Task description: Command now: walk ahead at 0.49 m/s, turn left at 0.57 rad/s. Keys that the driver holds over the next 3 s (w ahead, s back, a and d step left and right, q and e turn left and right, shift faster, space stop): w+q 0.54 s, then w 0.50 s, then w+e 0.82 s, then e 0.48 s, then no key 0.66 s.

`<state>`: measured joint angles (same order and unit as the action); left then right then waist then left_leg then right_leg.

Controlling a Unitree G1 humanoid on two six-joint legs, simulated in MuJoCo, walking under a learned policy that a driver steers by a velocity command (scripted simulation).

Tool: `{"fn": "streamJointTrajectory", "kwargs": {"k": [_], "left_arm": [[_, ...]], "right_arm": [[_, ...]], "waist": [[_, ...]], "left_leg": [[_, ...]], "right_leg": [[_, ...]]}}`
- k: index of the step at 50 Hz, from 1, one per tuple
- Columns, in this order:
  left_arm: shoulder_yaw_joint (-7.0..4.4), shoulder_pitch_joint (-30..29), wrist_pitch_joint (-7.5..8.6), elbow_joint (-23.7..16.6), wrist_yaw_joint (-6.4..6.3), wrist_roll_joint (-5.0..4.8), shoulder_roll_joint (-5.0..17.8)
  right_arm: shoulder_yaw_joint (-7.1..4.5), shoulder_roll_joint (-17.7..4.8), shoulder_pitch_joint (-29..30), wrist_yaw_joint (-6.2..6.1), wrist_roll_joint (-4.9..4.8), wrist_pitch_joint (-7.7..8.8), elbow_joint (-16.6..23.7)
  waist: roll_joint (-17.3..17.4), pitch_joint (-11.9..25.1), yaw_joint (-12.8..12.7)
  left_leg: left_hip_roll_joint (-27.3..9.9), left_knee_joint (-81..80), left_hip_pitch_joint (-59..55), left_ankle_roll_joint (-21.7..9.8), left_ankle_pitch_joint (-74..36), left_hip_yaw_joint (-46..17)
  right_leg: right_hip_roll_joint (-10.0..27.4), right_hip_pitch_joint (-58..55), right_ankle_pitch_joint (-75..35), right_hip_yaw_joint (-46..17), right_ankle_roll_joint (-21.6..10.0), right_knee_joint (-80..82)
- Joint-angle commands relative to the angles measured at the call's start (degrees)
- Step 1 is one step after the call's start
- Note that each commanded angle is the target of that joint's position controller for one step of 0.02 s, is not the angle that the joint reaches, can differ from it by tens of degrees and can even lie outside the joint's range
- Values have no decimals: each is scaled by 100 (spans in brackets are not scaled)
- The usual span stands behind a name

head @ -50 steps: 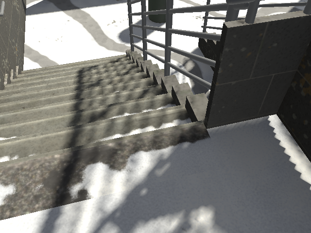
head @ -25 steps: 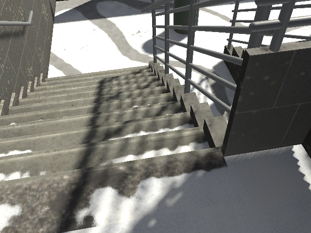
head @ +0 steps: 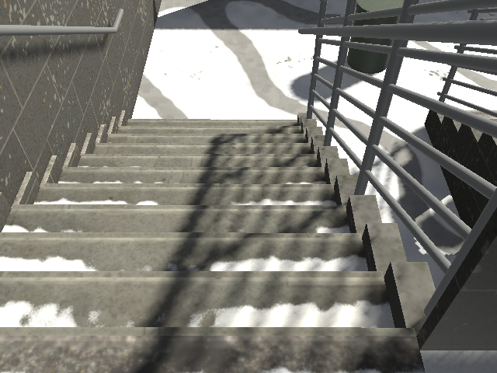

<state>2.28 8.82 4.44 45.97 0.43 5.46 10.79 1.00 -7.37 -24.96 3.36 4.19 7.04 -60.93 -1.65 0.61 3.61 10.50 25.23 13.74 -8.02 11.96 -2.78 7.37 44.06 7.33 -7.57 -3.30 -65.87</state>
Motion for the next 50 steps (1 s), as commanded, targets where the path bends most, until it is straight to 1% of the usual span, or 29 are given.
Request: {"fn": "streamJointTrajectory", "kwargs": {"k": [1,4,6,8,10,11,12,13,14,15,17,19,23,26,29,30,31,33,35,37,38,39,40,41,42,43,45,48,50], "left_arm": [[5,-40,-112,-363,-10,-154,244],[14,-669,-240,-454,21,-100,310],[-38,-1097,-183,-529,16,-43,460],[-109,-1331,-91,-631,-23,-225,559],[-284,-702,87,-375,-94,-423,840],[-372,309,196,-76,-129,-475,1007],[-450,1611,245,194,-167,-371,1369],[-444,2155,210,490,-155,-243,1125],[-525,1488,242,427,-142,-201,1025],[-438,803,245,269,-183,-293,631],[-219,214,305,112,-248,-386,-32],[-319,392,358,173,-364,-304,208],[-366,1130,451,609,-237,-161,436],[-372,1292,464,821,-97,-166,616],[-334,1377,462,982,15,-129,631],[-305,1472,456,1050,41,-208,615],[-363,1449,406,1063,59,-126,762],[-401,1660,309,1189,69,-231,852],[-490,1756,157,1250,47,-183,1048],[-495,1864,135,1204,4,-138,994],[-297,2484,197,1167,32,-129,347],[-181,2172,246,1047,208,-63,170],[-336,1097,227,796,326,-193,512],[-390,654,264,693,246,-233,639],[-444,790,248,749,114,-147,752],[-420,844,249,724,25,-99,530],[-340,1034,180,724,-40,-84,65],[-387,759,83,637,92,-133,157],[-309,1092,66,752,279,-6,-47]], "right_arm": [[-170,-1032,479,-16,-128,214,590],[-341,-1121,-673,83,-182,117,244],[-368,-950,-852,124,-86,26,181],[-452,-972,-645,113,23,-64,276],[-514,-1041,-218,71,60,-117,449],[-480,-926,69,77,31,-110,631],[-340,-349,-482,55,53,-2,824],[-335,-304,-451,75,-48,67,753],[-462,-737,235,31,-124,25,760],[-473,-769,296,-96,-97,-52,661],[-444,-599,465,-227,-4,-165,731],[-320,-234,591,-82,-23,-201,805],[-230,-309,1475,199,-170,-177,1180],[-194,-388,1663,219,-127,-259,1332],[-238,-547,1947,200,-104,-349,1405],[-252,-574,2126,172,-83,-389,1454],[-285,-709,2136,171,-81,-399,1504],[-327,-725,2405,119,-58,-420,1593],[-405,-830,2370,64,-101,-351,1611],[-617,-1291,1565,-62,-247,-167,1414],[-651,-1444,338,-88,-270,-130,1062],[-717,-1691,-1107,-181,-191,-190,677],[-776,-1690,-1349,-219,-3,-108,435],[-835,-1701,-586,-274,-84,-31,591],[-739,-1326,-81,-313,-187,-56,644],[-604,-911,210,-328,-259,-71,704],[-435,-443,347,-314,-215,-93,710],[-454,-670,33,-226,-88,16,629],[-410,-659,-224,-151,166,-16,464]], "waist": [[461,-232,-308],[427,-399,92],[562,-427,196],[679,-212,85],[441,225,-342],[41,1068,-782],[-1158,2332,-858],[-1192,2130,-1084],[-275,270,-967],[-73,-120,-769],[-284,-99,-423],[-220,4,-488],[-204,-226,-699],[-192,-256,-508],[-239,-351,-414],[-323,-387,-427],[-120,-552,-393],[-222,-570,-447],[-109,-515,-329],[-147,180,-87],[707,1435,24],[1209,2063,604],[791,1117,847],[712,237,609],[694,135,297],[605,42,36],[421,-99,-334],[371,-253,-320],[510,-263,-418]], "left_leg": [[-940,-1371,2265,-738,-1066,-998],[-1559,-1017,198,-934,-1472,-1830],[-1979,-790,-929,-1000,-1534,-2333],[-2142,-645,-1453,-933,-2227,-2479],[-1739,-25,-913,-442,-3426,-2218],[-1287,1105,-161,-62,-3330,-1847],[-233,2881,1472,499,-628,-1162],[-133,4067,3116,577,2077,-937],[-834,4743,3782,451,1564,-842],[-1197,4536,3413,408,977,-699],[-1606,4087,2671,526,335,-496],[-1624,3920,2488,659,115,-133],[-1773,2536,2718,667,-953,310],[-1776,1975,2582,520,-1298,250],[-1677,1590,2354,348,-1432,172],[-1584,1495,2222,299,-1322,254],[-1574,1299,2272,296,-1218,79],[-1415,946,2176,227,-725,198],[-1171,420,1611,118,-600,420],[-902,734,-504,-235,-1401,470],[-1679,952,-3161,-970,-1673,-719],[-2786,-257,-4297,-1606,-1215,-2968],[-2702,-877,-3948,-1182,-290,-3129],[-2607,-1077,-2795,-917,85,-2599],[-2484,-1228,-1914,-828,182,-2195],[-2442,-1334,-1199,-790,-95,-1867],[-2363,-1682,-208,-769,-503,-1484],[-2092,-1825,283,-734,-791,-789],[-1895,-1329,931,-683,-1027,-488]], "right_leg": [[-312,-2269,-753,946,497,1634],[-440,-1429,-557,777,602,3051],[-469,-867,-370,610,369,3666],[-490,-1156,-240,541,148,4115],[-581,-2936,-848,647,-314,4188],[-95,-4637,-1465,262,-853,3888],[1364,-7155,-3122,-1549,-2232,3967],[2208,-7749,-1554,-3076,-2455,4735],[1986,-6084,80,-2290,-1658,5149],[1547,-5054,1109,-1404,-1247,5549],[1075,-4228,323,-487,-1007,6004],[828,-4125,-515,341,-980,6055],[680,-4049,-2027,1251,-1102,6107],[880,-4196,-3369,1570,-1101,6012],[834,-4334,-3225,1775,-892,5868],[831,-4380,-3005,1789,-877,5870],[962,-4531,-2943,1673,-844,5830],[1037,-5013,-2724,1704,-821,5714],[1100,-5221,-3121,1802,-764,5297],[649,-4339,-3771,2169,-398,4113],[56,-2506,-2106,2258,55,2616],[-644,-1363,2293,1726,237,1279],[-607,-309,2642,745,-32,342],[-288,13,2252,499,-156,-7],[-80,-473,2023,439,-245,-62],[58,-865,1750,413,-291,70],[122,-1433,1438,419,-199,327],[-56,-1429,598,685,-49,1244],[-101,-1720,-858,702,-66,825]]}}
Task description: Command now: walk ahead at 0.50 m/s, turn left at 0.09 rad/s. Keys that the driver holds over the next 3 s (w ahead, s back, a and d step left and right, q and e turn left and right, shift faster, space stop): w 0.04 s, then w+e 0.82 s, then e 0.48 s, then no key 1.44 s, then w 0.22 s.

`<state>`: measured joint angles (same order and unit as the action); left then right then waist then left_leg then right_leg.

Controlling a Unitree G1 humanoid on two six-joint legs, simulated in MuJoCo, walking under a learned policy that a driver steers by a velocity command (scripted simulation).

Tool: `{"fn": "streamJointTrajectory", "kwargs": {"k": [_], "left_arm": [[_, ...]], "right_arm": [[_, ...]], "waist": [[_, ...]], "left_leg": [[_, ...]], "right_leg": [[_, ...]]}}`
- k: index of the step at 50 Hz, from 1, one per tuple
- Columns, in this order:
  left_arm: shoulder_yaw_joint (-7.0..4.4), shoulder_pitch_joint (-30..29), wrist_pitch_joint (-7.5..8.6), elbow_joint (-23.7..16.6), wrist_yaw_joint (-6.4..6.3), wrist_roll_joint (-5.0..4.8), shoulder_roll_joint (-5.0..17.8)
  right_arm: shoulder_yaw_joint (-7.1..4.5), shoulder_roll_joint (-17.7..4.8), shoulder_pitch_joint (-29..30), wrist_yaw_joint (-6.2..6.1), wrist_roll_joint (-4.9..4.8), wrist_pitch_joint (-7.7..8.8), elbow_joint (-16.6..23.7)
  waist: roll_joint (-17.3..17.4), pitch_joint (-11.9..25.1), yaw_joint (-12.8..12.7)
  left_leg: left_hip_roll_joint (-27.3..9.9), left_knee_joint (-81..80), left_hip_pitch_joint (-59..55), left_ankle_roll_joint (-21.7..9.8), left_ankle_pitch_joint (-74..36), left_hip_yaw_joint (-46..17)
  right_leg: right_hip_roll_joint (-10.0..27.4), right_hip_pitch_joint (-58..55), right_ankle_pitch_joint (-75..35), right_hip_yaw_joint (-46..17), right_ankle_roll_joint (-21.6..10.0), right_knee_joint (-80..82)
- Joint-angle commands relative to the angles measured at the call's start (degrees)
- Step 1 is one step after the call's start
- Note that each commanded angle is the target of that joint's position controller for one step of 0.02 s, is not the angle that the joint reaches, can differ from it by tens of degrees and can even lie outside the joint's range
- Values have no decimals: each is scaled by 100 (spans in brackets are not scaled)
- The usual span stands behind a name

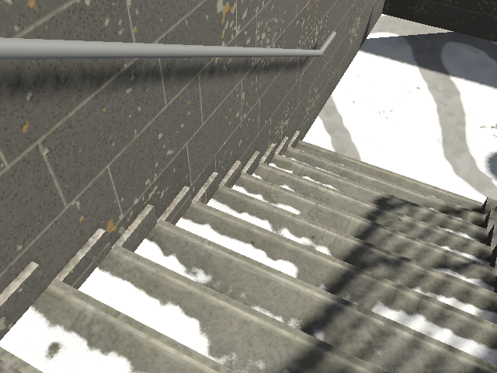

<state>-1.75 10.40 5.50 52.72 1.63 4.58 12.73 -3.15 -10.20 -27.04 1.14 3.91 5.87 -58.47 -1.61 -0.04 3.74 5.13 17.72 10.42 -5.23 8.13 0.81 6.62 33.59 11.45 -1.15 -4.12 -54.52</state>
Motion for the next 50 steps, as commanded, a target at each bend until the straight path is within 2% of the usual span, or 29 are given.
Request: {"fn": "streamJointTrajectory", "kwargs": {"k": [1,2,3,4,5,8,11,16,19,21,22,23,24,26,28,29,30,32,34,36,38,39,42,45,46,47,48,49,50], "left_arm": [[100,723,-23,-36,210,95,-208],[82,424,-9,-170,199,133,-92],[-188,-249,-173,-596,43,-408,556],[-214,-461,-234,-715,-45,-438,664],[123,-203,-125,-533,-31,103,-114],[161,-420,-40,-521,110,71,-346],[133,-450,-172,-665,236,21,-98],[174,-1181,-222,-899,254,68,-176],[81,-947,-196,-760,193,122,37],[-201,1349,-53,235,46,-39,489],[-448,2925,-50,700,30,-54,1048],[-491,3927,-74,914,120,-142,1498],[-574,4411,-111,1151,186,91,1456],[-458,2945,-40,712,182,-38,1039],[-146,1963,-59,555,257,146,335],[-131,1634,-23,451,270,124,411],[59,1122,115,211,138,43,-111],[107,1138,249,118,60,-107,-13],[127,1109,275,61,95,109,404],[182,2104,377,339,-141,-35,221],[297,3598,324,898,-314,-48,-155],[321,3444,232,714,-363,-109,-272],[265,2335,54,266,19,208,469],[228,2322,-49,124,-33,-56,547],[248,2336,-98,79,111,-15,671],[360,3467,-26,303,361,35,-53],[356,4223,-14,205,354,-347,-266],[309,3395,-79,-286,363,-402,58],[225,2472,-143,-719,193,-338,158]], "right_arm": [[59,-265,-143,98,191,104,159],[101,-219,-336,59,153,141,162],[-131,-935,-49,-118,-568,139,221],[-131,-1010,-188,-187,-604,154,194],[252,172,-1267,-175,266,274,-385],[360,209,-1662,-131,175,125,-513],[490,121,-1363,22,207,78,-449],[502,7,-1742,-273,48,50,-603],[435,-263,-1546,-293,96,-74,-490],[360,-678,-1095,-130,146,-186,-368],[445,-541,-1035,86,231,-258,-480],[659,418,-2583,417,168,-286,-668],[491,-176,-1523,519,-85,-145,-186],[277,-779,630,360,-246,112,925],[328,-367,536,102,-109,-18,916],[453,55,318,72,-60,-126,937],[552,295,277,69,212,-149,909],[483,-8,623,164,236,-179,853],[577,29,440,330,207,-186,884],[540,-416,1412,326,272,-141,1206],[604,-347,2634,260,344,-157,1540],[678,-357,2725,280,307,-171,1484],[686,-302,2480,278,161,-338,1740],[371,-928,1450,138,-22,-256,1434],[86,-1397,613,66,-89,-159,1239],[-85,-1652,-419,60,47,-79,1114],[-155,-1799,-434,309,141,-89,1177],[-181,-1802,-498,355,282,-190,1165],[-174,-1855,200,392,129,-216,1258]], "waist": [[414,-221,-364],[320,-176,-210],[495,-90,-442],[454,-65,-288],[275,-456,73],[376,-424,299],[243,-783,125],[166,-1026,562],[118,-908,356],[-248,-377,-579],[-837,135,-1325],[-1730,2638,-856],[-674,2292,-1438],[-60,681,-1312],[319,-375,-406],[62,-759,-122],[221,-871,-29],[157,-460,-251],[-288,-289,84],[131,-264,-675],[39,-346,-1372],[328,-369,-1523],[-168,-519,-848],[227,-646,-462],[214,-261,-3],[1100,1610,-133],[1603,2913,-361],[934,2412,-50],[698,1541,-214]], "left_leg": [[-1417,-390,1237,-1024,-767,-910],[-1353,-209,847,-1051,-697,-936],[-1696,-250,195,-810,-1087,-1346],[-1827,-90,-120,-787,-1196,-1390],[-2086,318,-1230,-967,-986,-1378],[-1446,856,-232,-827,-336,-723],[-1685,940,894,-889,332,-808],[-1674,1807,-240,-575,257,-708],[-1586,2525,282,-206,-331,-372],[-1191,4407,809,173,-1016,269],[-1079,6473,1794,511,-155,265],[-500,9440,2861,870,3952,317],[-341,10485,4161,958,4081,-118],[-869,9661,5948,831,3344,-226],[-1306,8261,4465,380,2198,-569],[-1402,7592,4100,244,2101,-598],[-1666,5937,3774,53,215,-838],[-1336,3853,2519,157,-1547,-296],[-1134,4715,1163,311,-2209,63],[-1242,3407,3429,487,-3185,-622],[-1216,2558,5474,686,-2706,-806],[-1222,852,4555,608,-3902,-700],[-978,1773,642,561,-3412,-20],[-908,-617,-492,242,-3214,38],[-1098,-488,-1607,-106,-3147,286],[-2248,1776,-4299,-1405,-6631,-353],[-3555,2773,-5258,-2276,-8493,-942],[-3707,2090,-4438,-2140,-7314,-1837],[-3875,1382,-3009,-1942,-4436,-2098]], "right_leg": [[3,-383,-1619,15,32,-218],[-10,49,-2105,-33,46,172],[-55,369,-2158,-152,142,390],[-73,548,-2095,-346,193,507],[435,2039,-2727,-923,185,1248],[135,900,-4364,-228,120,2444],[181,73,-3771,-271,62,1876],[254,199,-2917,-153,114,3136],[-30,-1140,-2761,265,71,3103],[-432,-3527,-3597,854,54,3878],[154,-5328,-5008,289,-575,4048],[1372,-8447,-8337,-894,-2031,1384],[1483,-8359,-8702,-1623,-2218,1428],[1673,-6287,-4916,-2048,-2097,2399],[1406,-2646,-2991,-1702,-1859,3057],[1208,-1322,-1887,-1708,-1939,3417],[662,-479,-1020,-1480,-1563,3687],[87,274,-522,-969,-1471,3617],[-229,1527,-782,-937,-1289,2898],[-171,-810,-100,-1560,-1301,1894],[110,-2837,410,-2710,-1420,884],[-266,-2200,1190,-2335,-1178,735],[-518,1324,2312,-2186,-1063,1026],[-753,155,1825,-2365,-561,-390],[-841,215,599,-2163,-232,-1471],[-1259,1214,1976,-1294,426,-3672],[-1414,2374,4049,-637,474,-6629],[-1336,3242,3693,-591,562,-7233],[-966,3625,2989,-518,676,-7204]]}}
Over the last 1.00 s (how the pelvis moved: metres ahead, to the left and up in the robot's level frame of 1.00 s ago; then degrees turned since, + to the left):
0.44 0.12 0.01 27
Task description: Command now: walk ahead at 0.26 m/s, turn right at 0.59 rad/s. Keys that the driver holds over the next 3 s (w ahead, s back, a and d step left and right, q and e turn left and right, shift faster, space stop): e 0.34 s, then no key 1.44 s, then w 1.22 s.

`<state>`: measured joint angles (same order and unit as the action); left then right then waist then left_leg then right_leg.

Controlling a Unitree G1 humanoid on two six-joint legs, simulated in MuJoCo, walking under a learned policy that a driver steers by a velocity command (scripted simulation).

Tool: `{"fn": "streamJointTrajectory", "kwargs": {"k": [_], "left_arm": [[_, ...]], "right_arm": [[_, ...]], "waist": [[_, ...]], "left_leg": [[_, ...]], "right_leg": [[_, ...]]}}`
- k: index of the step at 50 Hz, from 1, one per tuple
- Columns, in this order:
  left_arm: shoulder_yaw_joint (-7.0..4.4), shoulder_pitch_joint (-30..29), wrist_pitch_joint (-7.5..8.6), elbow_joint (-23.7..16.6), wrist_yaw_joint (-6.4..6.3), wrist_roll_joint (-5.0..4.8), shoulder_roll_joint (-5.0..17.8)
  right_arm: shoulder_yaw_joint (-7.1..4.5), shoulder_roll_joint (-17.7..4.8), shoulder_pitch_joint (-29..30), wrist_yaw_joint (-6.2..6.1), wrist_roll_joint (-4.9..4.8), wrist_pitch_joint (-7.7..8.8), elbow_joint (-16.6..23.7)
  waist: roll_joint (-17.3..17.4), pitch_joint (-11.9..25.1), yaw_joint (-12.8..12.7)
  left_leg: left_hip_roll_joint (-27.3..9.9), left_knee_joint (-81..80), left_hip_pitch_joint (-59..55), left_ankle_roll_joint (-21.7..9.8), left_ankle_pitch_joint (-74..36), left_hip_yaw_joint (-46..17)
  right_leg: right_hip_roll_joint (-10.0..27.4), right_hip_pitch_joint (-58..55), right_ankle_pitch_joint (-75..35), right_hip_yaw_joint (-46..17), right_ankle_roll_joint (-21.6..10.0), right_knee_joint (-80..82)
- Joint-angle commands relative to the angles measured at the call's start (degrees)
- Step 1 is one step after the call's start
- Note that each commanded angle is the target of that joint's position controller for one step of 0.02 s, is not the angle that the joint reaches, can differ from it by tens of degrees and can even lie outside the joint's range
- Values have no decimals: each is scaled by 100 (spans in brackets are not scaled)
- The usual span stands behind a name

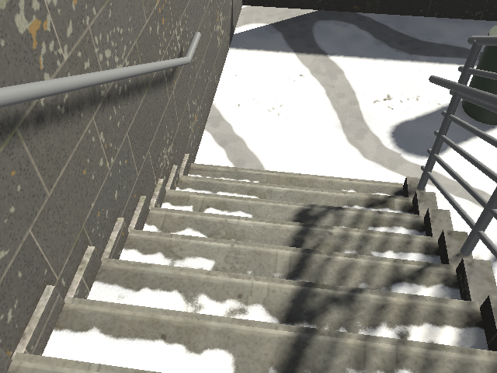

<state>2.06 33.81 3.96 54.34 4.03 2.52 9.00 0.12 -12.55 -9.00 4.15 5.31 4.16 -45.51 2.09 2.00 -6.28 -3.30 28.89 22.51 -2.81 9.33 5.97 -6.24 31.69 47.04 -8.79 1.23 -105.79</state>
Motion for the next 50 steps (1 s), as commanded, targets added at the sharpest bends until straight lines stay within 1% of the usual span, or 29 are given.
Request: {"fn": "streamJointTrajectory", "kwargs": {"k": [1,2,4,5,6,7,8,10,13,22,24,26,27,28,29,30,32,34,36,37,38,40,42,43,44,45,47,48,50], "left_arm": [[-156,-500,-19,-965,-204,-45,491],[-43,-157,-90,-818,-272,-21,191],[-94,12,-171,-855,-232,-27,133],[-59,182,-201,-761,-154,148,119],[-102,87,-216,-739,-68,199,128],[-123,-198,-224,-958,-38,170,240],[-133,-407,-219,-1048,-18,109,321],[-133,-839,-281,-1205,43,39,282],[-171,-1237,-366,-1332,61,154,356],[-314,-2297,-402,-1786,-123,86,403],[-406,-2355,-378,-1720,-212,9,382],[-620,-1897,-282,-1510,-242,-157,557],[-789,-1372,-208,-1308,-241,-116,729],[-931,-133,-90,-953,-289,-11,1327],[-984,522,-28,-772,-130,179,1492],[-989,491,45,-619,-50,265,1215],[-894,-571,104,-851,87,-188,952],[-794,-1201,98,-946,207,-201,786],[-680,-2073,103,-1014,209,82,766],[-609,-2519,104,-1034,208,86,723],[-508,-2537,120,-937,242,-72,614],[-418,-2395,118,-631,333,-189,683],[-356,-1793,93,-345,528,-428,639],[-476,-1172,15,-275,476,-482,827],[-575,-944,-67,-216,403,-386,1167],[-624,-1126,-136,-280,313,-268,1214],[-574,-1279,-164,-199,240,-177,873],[-466,-1644,-336,-202,-257,-204,483],[-421,-1613,-400,-69,-549,-353,456]], "right_arm": [[-270,-900,-837,36,-117,25,242],[-244,-740,-597,-14,22,73,323],[-321,-735,-1017,-149,54,276,15],[-201,-275,-822,-348,-14,375,120],[-207,-313,-1035,-417,-1,418,51],[-263,-434,-1435,-489,71,397,-128],[-223,-408,-1320,-587,96,335,-67],[-225,-521,-1484,-628,133,248,-222],[-251,-591,-1546,-606,68,221,-309],[-528,-681,-1728,-894,-50,196,-579],[-608,-786,-1788,-855,-48,126,-653],[-592,-711,-1261,-736,-95,53,-558],[-543,-580,-1142,-640,-63,69,-546],[-328,122,-1213,-536,-153,119,-273],[-193,466,-1653,-426,-320,253,-210],[-263,218,-1132,-440,-404,179,-362],[-464,-405,-1220,-506,-194,117,-546],[-383,-60,-1855,-427,-236,64,-932],[-242,396,-2860,-61,-247,40,-1449],[-273,288,-2835,69,-237,69,-1450],[-366,61,-2596,102,-235,95,-1303],[-416,-117,-2649,66,-281,178,-1263],[-327,-129,-1917,-127,-584,146,-1079],[-297,-375,-1281,-184,-609,109,-939],[-305,-438,-994,-173,-532,94,-935],[-319,-463,-943,-161,-494,85,-962],[-308,-217,-1095,-29,-578,84,-1206],[-227,-57,-1045,-312,-418,-160,-1112],[-207,4,-1338,-502,-459,-300,-1252]], "waist": [[-378,465,571],[-455,110,253],[122,-293,3],[-144,-246,47],[157,-317,199],[316,-173,436],[-53,-221,603],[51,-228,661],[186,-261,769],[407,-398,1435],[627,-193,1382],[509,215,847],[170,710,464],[-927,1644,180],[-710,1577,143],[-163,322,-79],[-669,170,462],[-833,-73,964],[-506,-176,1340],[-319,-198,1418],[-417,-230,1449],[-656,-195,1501],[-274,-107,1149],[197,69,545],[156,-24,407],[160,-58,396],[60,-697,506],[-28,-483,634],[-53,-46,691]], "left_leg": [[-2573,-313,-2557,-1823,-2318,-2041],[-2572,-690,-989,-1731,-2729,-1525],[-2132,-1046,176,-1564,-3500,-796],[-1560,-897,205,-1331,-2385,-461],[-1575,-904,111,-1332,-2326,-430],[-1831,-719,-471,-1385,-2317,-596],[-1935,-941,-484,-1497,-2094,-495],[-2017,-1332,-781,-1363,-1299,-456],[-1981,-1593,-536,-1111,56,-367],[-2171,-1734,-1801,-964,1165,-27],[-2354,-1501,-2087,-899,623,-104],[-2179,-900,-1155,-554,457,211],[-1688,-91,-298,-109,827,588],[-950,1828,1188,465,3111,1032],[-634,2231,2340,630,3683,-75],[-540,2379,3177,654,3090,-624],[-651,2865,2774,759,2469,-529],[-497,3582,1349,844,1440,-490],[-267,4362,-51,799,-190,-577],[-232,4273,-542,781,-460,-507],[-153,3658,-712,824,-140,-326],[-122,2777,-1371,934,-322,-244],[-322,789,-1161,992,-1010,-556],[-229,489,-1100,662,-1330,-672],[-87,386,-1071,437,-889,-537],[13,272,-974,283,-389,-462],[45,-128,-291,102,712,-646],[-441,56,-544,132,-1404,-901],[-443,73,-961,221,-1691,-854]], "right_leg": [[742,3551,-1543,145,146,-969],[1026,2346,-2227,105,116,-498],[946,1541,-1848,695,71,-621],[1168,1639,-3423,415,-59,639],[1076,1781,-3664,546,-116,912],[1041,2333,-3600,541,-99,865],[1122,2500,-4462,252,-22,1913],[1369,2442,-4903,415,48,3562],[1265,1910,-4484,870,-49,3743],[797,1067,-3270,1475,-305,6698],[636,268,-3345,1482,-507,7721],[412,-1860,-4705,1590,-886,8757],[604,-3465,-5223,1216,-1080,8649],[1958,-5556,-8237,-146,-1824,8173],[3157,-5693,-6969,-1562,-2586,8270],[2846,-4907,-6115,-1282,-2146,8360],[2377,-3586,-6087,-446,-1752,8388],[1971,-1384,-6043,207,-1158,8536],[1557,510,-5624,715,-1047,8395],[1400,1126,-5063,995,-986,8303],[1278,1248,-4572,1110,-861,8140],[1403,1042,-4718,798,-817,7697],[1630,-378,-4876,195,-739,7431],[1186,-827,-3926,610,-498,7399],[1023,-860,-3315,790,-464,7440],[980,-939,-2952,890,-508,7483],[804,-946,-2186,1231,-439,7648],[1179,-1433,-4726,718,-364,7496],[1372,-1960,-5745,674,-328,7435]]}}
Over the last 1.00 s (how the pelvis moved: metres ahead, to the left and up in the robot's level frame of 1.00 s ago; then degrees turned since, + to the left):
0.52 -0.12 -0.33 -29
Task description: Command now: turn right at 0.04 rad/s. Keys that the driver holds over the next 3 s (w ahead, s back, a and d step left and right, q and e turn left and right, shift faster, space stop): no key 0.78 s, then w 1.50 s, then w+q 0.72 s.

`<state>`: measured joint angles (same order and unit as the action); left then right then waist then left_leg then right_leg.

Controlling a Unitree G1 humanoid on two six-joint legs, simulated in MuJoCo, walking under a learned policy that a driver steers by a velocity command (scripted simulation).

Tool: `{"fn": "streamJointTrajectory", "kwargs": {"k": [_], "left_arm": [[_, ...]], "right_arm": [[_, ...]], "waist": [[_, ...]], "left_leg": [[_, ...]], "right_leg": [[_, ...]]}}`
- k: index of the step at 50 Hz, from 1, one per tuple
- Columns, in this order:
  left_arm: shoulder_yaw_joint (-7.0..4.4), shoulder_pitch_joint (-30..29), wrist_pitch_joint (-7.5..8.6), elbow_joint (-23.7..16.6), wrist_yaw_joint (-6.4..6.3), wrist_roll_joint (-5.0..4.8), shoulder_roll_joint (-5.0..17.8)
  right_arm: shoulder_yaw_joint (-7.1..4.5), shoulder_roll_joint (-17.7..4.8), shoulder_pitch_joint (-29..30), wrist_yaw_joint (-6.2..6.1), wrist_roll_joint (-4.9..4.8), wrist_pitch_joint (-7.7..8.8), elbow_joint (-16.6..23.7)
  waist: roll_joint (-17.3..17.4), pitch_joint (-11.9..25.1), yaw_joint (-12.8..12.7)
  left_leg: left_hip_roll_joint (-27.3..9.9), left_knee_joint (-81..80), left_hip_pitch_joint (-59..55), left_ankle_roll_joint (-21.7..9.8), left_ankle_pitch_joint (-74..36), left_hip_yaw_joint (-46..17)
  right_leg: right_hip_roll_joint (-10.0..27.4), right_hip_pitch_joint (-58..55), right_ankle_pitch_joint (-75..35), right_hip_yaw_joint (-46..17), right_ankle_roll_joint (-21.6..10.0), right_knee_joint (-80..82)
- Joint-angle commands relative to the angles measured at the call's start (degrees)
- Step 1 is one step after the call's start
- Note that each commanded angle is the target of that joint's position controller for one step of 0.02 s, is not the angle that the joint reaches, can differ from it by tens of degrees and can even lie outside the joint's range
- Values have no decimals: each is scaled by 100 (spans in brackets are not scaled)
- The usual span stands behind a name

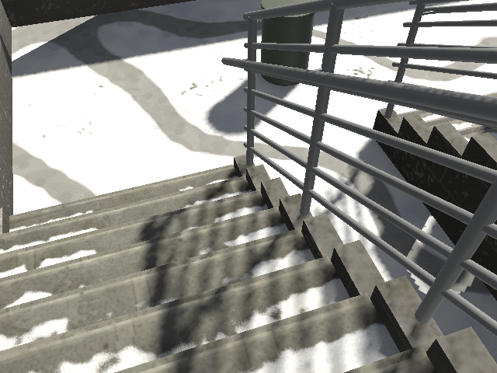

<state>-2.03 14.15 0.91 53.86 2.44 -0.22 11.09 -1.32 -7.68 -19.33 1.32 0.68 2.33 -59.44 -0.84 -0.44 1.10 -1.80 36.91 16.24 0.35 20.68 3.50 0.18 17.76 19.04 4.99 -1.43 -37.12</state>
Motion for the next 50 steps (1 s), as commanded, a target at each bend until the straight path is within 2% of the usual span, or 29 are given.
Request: {"fn": "streamJointTrajectory", "kwargs": {"k": [1,3,6,9,12,14,16,21,29,30,37,38,40,41,43,44,45,46,47,48,50], "left_arm": [[-9,309,-103,26,-435,-67,318],[-10,257,-156,128,-444,-50,348],[7,190,-226,286,-416,-38,287],[2,125,-219,404,-389,-23,271],[-1,142,-192,539,-382,-21,242],[10,252,-173,623,-351,35,179],[14,286,-163,678,-330,37,157],[54,397,-122,788,-343,65,50],[97,674,-87,919,-358,60,-11],[109,671,-85,934,-357,85,-37],[140,751,-57,1031,-362,78,-123],[118,806,-74,1054,-360,55,-60],[121,840,-86,1072,-363,59,-98],[72,861,-109,1064,-367,62,8],[-81,971,-184,1011,-372,68,324],[-155,1137,-227,1008,-383,45,452],[-216,1443,-244,1061,-400,42,560],[-240,1654,-236,1132,-420,82,516],[-249,1712,-226,1141,-437,135,473],[-274,1572,-201,1098,-437,161,489],[-307,1109,-159,961,-416,134,512]], "right_arm": [[-71,-509,-265,-255,-21,-157,148],[-55,-458,-233,-266,-40,-251,101],[-20,-392,-117,-194,1,-370,37],[-6,-423,16,-163,31,-384,-28],[4,-439,90,-148,38,-361,-103],[-1,-464,75,-123,65,-342,-153],[1,-461,106,-107,74,-339,-197],[37,-375,76,-117,101,-311,-310],[74,-348,-67,-122,85,-281,-482],[64,-377,-40,-140,76,-263,-470],[80,-324,-90,-167,76,-245,-505],[62,-380,-141,-169,54,-256,-518],[67,-332,-167,-172,53,-267,-523],[46,-367,-158,-173,59,-281,-489],[-9,-403,-125,-181,87,-312,-377],[-26,-443,128,-193,140,-329,-238],[-20,-348,264,-194,203,-319,-149],[-31,-330,381,-184,235,-292,-78],[-50,-325,407,-171,179,-259,-18],[-48,-311,413,-143,163,-216,37],[-42,-268,120,-82,184,-166,16]], "waist": [[163,283,-38],[98,144,-38],[64,-268,-14],[84,-459,-21],[96,-480,-25],[57,-444,-39],[83,-494,-45],[76,-550,-46],[72,-632,-60],[96,-669,-72],[75,-594,-91],[82,-603,-93],[39,-501,-97],[-60,-513,-110],[-347,-612,-181],[-431,-770,-327],[-532,-874,-495],[-545,-978,-594],[-505,-998,-590],[-469,-914,-513],[-518,-697,-242]], "left_leg": [[-564,-791,-454,-107,-2684,-610],[-522,-1004,-515,-147,-2100,-612],[-494,-1331,-491,-163,-1253,-608],[-503,-1560,-515,-134,-975,-625],[-514,-1717,-573,-103,-833,-634],[-510,-1769,-614,-123,-733,-649],[-493,-1816,-615,-119,-677,-636],[-465,-1855,-625,-110,-576,-616],[-463,-1861,-562,-93,-652,-618],[-462,-1910,-510,-93,-705,-641],[-502,-1901,-577,-96,-858,-662],[-507,-1898,-557,-96,-893,-662],[-447,-1883,-586,-97,-664,-608],[-315,-1741,-521,-124,-310,-496],[99,-1077,-38,-270,750,-70],[275,-649,528,-311,1031,116],[325,-167,991,-329,822,255],[189,316,1316,-374,585,142],[54,608,1476,-368,552,1],[10,687,1417,-368,516,-61],[107,549,578,-408,280,14]], "right_leg": [[756,-697,-2983,-708,-70,622],[733,-687,-2366,-717,-105,845],[685,-478,-1387,-731,-94,1283],[655,-429,-921,-758,-39,1601],[647,-505,-747,-787,-4,1807],[633,-604,-596,-807,-10,1877],[623,-581,-472,-812,-8,1953],[612,-518,-213,-844,-8,2080],[614,-510,-206,-864,-17,2084],[604,-526,-286,-860,6,2051],[590,-609,-510,-842,-11,2037],[592,-626,-576,-851,-15,2026],[562,-680,-261,-858,-30,2067],[520,-659,248,-888,-68,2097],[544,-595,1956,-1151,-326,2157],[806,-609,2775,-1549,-516,2391],[1223,-767,3155,-2145,-782,2628],[1579,-798,2998,-2537,-1031,2767],[1687,-762,2678,-2645,-1158,2787],[1685,-651,2402,-2561,-1200,2758],[1486,32,2054,-2105,-1120,2650]]}}
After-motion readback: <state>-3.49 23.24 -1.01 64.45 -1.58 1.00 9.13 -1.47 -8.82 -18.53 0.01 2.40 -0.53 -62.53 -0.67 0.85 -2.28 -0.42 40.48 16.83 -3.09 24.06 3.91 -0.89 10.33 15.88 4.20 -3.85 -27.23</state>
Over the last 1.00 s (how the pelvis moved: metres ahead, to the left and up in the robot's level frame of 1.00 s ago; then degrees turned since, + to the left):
0.08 -0.06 -0.01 -19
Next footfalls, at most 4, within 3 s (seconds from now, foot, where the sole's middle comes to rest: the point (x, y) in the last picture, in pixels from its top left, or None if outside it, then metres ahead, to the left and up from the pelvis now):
1.58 right None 0.39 -0.06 -0.92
2.02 left None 0.62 0.15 -1.08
2.56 right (268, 305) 0.95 -0.08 -1.24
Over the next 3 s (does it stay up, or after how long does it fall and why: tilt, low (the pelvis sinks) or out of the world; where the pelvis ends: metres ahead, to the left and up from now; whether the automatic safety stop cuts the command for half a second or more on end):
stays up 1.07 0.06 -0.57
